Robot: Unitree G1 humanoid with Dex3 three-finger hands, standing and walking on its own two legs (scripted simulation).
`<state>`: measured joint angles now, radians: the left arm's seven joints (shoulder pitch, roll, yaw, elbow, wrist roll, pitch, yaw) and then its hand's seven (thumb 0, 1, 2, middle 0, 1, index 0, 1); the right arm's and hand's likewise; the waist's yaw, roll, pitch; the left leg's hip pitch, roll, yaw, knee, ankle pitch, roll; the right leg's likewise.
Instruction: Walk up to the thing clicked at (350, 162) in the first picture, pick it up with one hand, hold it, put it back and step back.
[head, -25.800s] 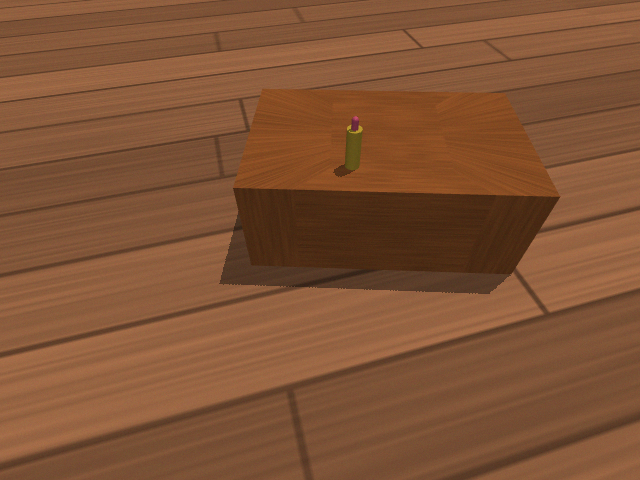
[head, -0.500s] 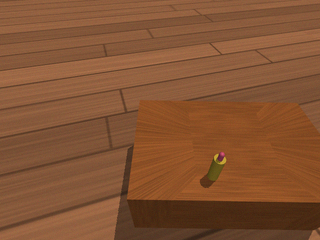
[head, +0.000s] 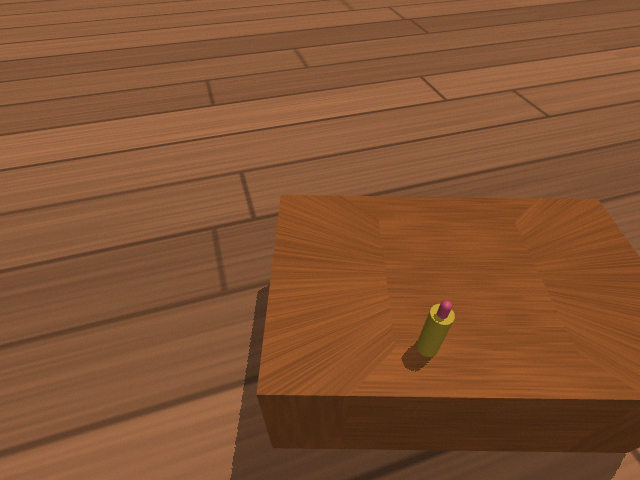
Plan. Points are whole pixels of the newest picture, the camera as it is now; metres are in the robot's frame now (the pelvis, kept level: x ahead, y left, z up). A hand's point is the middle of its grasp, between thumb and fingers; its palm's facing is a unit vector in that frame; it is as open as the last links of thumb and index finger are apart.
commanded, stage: stand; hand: right
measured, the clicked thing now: (436, 326) +0.47 -0.24 -0.27
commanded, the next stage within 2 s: step back in 1.30 s
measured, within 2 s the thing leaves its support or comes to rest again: neither
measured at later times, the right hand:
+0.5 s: hand out of the picture +0.07 -0.25 -0.16, palm faces -0.03 +0.94 -0.34, open 7.4 cm
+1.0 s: hand out of the picture +0.08 -0.25 -0.16, palm faces -0.03 +0.94 -0.34, open 7.4 cm
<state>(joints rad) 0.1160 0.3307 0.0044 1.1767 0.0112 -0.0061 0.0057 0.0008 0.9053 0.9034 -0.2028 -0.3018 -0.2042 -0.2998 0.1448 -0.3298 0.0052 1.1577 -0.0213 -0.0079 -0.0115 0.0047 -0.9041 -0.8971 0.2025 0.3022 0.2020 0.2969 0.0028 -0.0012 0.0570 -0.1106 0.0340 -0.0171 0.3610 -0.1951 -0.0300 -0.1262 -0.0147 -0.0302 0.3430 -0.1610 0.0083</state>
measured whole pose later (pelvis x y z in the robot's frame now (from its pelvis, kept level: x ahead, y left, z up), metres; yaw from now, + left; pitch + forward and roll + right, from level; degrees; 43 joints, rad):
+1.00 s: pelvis +0.02 +0.00 +0.00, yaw +0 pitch -2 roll +0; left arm 0.10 0.34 0.00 1.16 0.01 -0.01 0.00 0.00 0.91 0.90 -0.20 -0.30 -0.20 -0.30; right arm 0.12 -0.34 0.00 1.15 -0.02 -0.01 0.00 0.00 -0.90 -0.90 0.20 0.30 0.20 0.30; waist 0.00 0.01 0.05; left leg -0.09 0.02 -0.02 0.32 -0.19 -0.03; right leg -0.11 -0.02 -0.03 0.32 -0.17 0.01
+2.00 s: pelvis -0.10 +0.02 -0.03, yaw -2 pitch -3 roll -2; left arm 0.11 0.34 0.06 0.91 0.02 0.04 0.01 0.00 0.91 0.90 -0.20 -0.30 -0.20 -0.30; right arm 0.10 -0.38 -0.05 0.88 0.00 0.05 -0.02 0.00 -0.90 -0.90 0.20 0.30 0.20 0.30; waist -0.03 0.07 0.22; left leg -0.39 0.02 -0.03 0.77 -0.37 0.02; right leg -0.25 0.07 0.02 0.65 -0.35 -0.02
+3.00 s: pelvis -0.39 +0.02 -0.02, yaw -1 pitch -1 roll +1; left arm 0.17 0.36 0.08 0.81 0.04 0.05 0.02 0.00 0.90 0.90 -0.21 -0.30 -0.21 -0.30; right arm 0.20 -0.41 -0.05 0.87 -0.01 0.05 -0.03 0.01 -0.90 -0.90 0.20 0.30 0.20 0.30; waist 0.00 0.03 0.15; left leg -0.40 -0.09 -0.11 1.02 -0.50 -0.02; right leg -0.34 -0.03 0.02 0.61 -0.25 0.00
